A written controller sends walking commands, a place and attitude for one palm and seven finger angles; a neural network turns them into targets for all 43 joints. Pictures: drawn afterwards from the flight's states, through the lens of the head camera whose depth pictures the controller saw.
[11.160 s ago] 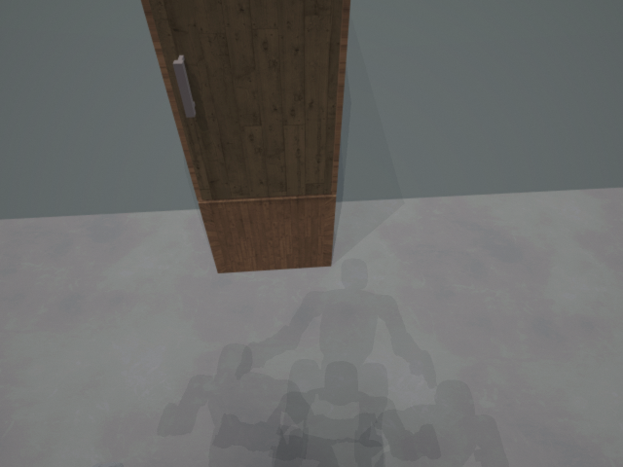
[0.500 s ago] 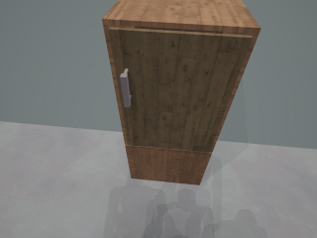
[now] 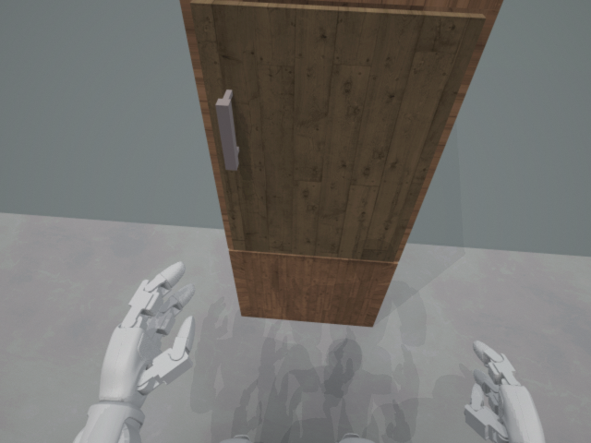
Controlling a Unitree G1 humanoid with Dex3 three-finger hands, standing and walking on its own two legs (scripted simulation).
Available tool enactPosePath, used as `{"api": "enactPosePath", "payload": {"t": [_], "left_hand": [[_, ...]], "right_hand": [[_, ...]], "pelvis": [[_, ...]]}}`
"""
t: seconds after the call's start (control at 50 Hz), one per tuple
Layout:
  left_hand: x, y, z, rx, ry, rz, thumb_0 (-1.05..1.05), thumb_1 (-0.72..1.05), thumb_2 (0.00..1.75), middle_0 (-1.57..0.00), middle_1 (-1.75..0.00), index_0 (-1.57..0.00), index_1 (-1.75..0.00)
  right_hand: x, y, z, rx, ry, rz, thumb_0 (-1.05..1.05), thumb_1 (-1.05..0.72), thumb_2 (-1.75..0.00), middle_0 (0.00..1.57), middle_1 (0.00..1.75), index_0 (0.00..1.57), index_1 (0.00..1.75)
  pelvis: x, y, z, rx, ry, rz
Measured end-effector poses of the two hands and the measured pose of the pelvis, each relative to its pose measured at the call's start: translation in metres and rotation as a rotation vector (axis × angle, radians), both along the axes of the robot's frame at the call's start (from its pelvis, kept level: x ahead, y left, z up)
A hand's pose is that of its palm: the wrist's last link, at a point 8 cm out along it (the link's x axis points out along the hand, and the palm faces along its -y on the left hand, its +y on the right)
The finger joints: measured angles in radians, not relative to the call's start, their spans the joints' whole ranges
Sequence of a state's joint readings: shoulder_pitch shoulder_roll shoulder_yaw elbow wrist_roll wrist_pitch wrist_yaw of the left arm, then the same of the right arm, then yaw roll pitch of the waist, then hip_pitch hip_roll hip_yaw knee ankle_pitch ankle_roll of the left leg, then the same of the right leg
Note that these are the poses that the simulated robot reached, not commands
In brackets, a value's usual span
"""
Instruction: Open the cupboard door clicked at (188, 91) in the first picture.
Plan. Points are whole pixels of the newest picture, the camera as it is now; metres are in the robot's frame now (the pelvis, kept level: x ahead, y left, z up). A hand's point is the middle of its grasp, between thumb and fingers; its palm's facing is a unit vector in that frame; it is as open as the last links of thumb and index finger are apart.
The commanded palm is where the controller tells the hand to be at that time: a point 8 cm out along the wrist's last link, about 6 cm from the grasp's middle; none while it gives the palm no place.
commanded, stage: raise the hand with hooked fingers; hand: left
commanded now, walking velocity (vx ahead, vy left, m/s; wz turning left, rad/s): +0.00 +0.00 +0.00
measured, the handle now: (230, 130) +0.61 +0.14 +0.10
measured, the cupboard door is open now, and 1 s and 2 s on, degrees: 0 0 0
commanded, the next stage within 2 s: move the hooked fingers beside the handle in 1.78 s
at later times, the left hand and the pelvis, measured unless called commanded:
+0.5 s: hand (136, 336) +0.25 +0.21 +0.04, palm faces -0.05 -1.00 -0.05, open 11.0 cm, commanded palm +0.22 +0.27 +0.05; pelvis +0.04 +0.01 -0.01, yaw +1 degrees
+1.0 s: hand (97, 283) +0.30 +0.26 +0.09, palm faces -0.02 -1.00 -0.06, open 13.7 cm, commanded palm +0.27 +0.31 +0.10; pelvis +0.05 +0.01 +0.01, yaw +1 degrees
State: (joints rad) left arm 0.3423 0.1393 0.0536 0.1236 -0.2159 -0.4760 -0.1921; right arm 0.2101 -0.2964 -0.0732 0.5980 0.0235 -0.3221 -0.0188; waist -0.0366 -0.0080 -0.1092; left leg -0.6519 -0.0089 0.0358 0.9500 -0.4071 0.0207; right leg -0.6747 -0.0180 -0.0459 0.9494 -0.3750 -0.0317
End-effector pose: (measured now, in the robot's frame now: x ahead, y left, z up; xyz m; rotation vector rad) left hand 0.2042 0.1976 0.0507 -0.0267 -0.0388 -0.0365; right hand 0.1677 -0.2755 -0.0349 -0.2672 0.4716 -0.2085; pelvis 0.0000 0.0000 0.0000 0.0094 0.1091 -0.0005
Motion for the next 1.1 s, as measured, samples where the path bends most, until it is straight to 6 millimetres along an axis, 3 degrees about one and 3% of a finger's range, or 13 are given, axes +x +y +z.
{"api": "enactPosePath", "payload": {"t": [0.06,0.14,0.2,0.24,0.34,0.44,0.58,0.74,0.94,1.1], "left_hand": [[-0.006,0.004,-0.023,-0.007,0.006,-0.055,0.01,0.67,0.79,-0.22,-0.46,-0.22,-0.46],[-0.033,0.024,-0.047,0.0,0.161,0.017,0.01,0.57,0.76,-0.23,-0.52,-0.23,-0.52],[-0.046,0.041,-0.04,0.04,0.168,0.088,0.01,0.49,0.73,-0.23,-0.57,-0.23,-0.57],[-0.046,0.048,-0.029,0.065,0.118,0.106,0.01,0.44,0.71,-0.24,-0.6,-0.24,-0.6],[-0.015,0.052,-0.013,0.094,0.047,0.025,0.01,0.32,0.66,-0.24,-0.67,-0.24,-0.67],[0.017,0.059,-0.011,0.081,0.139,-0.037,0.01,0.21,0.61,-0.25,-0.75,-0.25,-0.75],[0.033,0.08,0.005,0.09,0.125,0.022,0.0,0.05,0.54,-0.26,-0.85,-0.26,-0.85],[0.047,0.093,0.01,0.089,0.098,0.0,0.0,-0.14,0.46,-0.28,-0.97,-0.28,-0.97],[0.066,0.112,0.033,0.094,0.06,0.019,-0.01,-0.37,0.36,-0.29,-1.12,-0.29,-1.12],[0.08,0.126,0.05,0.09,0.063,0.021,-0.01,-0.47,0.32,-0.3,-1.18,-0.3,-1.18]], "right_hand": [[0.036,0.005,0.011,-0.013,-0.087,0.033,0.01,-0.91,-0.9,0.2,0.3,0.2,0.3],[0.072,0.026,0.014,0.001,-0.122,0.087,0.01,-0.91,-0.9,0.2,0.3,0.2,0.3],[0.086,0.049,0.003,0.017,-0.088,0.147,0.01,-0.91,-0.9,0.2,0.3,0.2,0.3],[0.09,0.064,-0.011,0.035,-0.045,0.186,0.01,-0.91,-0.9,0.2,0.3,0.2,0.3],[0.077,0.089,-0.047,0.101,0.093,0.216,0.01,-0.91,-0.89,0.21,0.3,0.2,0.3],[0.049,0.09,-0.06,0.154,0.202,0.128,0.01,-0.9,-0.89,0.21,0.3,0.2,0.3],[0.025,0.061,-0.048,0.102,0.249,0.025,0.01,-0.9,-0.89,0.21,0.3,0.2,0.3],[0.033,0.034,-0.027,0.013,0.213,0.004,0.01,-0.91,-0.89,0.21,0.3,0.2,0.3],[0.053,0.049,-0.008,0.035,0.137,0.062,0.01,-0.91,-0.89,0.2,0.3,0.2,0.3],[0.05,0.06,-0.009,0.064,0.147,0.091,0.01,-0.9,-0.89,0.21,0.3,0.2,0.3]], "pelvis": [[0.003,-0.001,-0.017,0.002,0.024,-0.005],[0.014,0.0,-0.026,-0.014,0.048,0.004],[0.021,0.001,-0.028,-0.036,0.068,0.022],[0.024,0.002,-0.03,-0.051,0.083,0.035],[0.027,0.006,-0.031,-0.07,0.11,0.049],[0.034,0.01,-0.021,-0.061,0.118,0.033],[0.046,0.014,-0.009,-0.051,0.116,0.019],[0.05,0.016,-0.003,-0.054,0.102,0.021],[0.05,0.014,0.007,-0.054,0.065,0.025],[0.047,0.012,0.014,-0.05,0.037,0.027]]}}
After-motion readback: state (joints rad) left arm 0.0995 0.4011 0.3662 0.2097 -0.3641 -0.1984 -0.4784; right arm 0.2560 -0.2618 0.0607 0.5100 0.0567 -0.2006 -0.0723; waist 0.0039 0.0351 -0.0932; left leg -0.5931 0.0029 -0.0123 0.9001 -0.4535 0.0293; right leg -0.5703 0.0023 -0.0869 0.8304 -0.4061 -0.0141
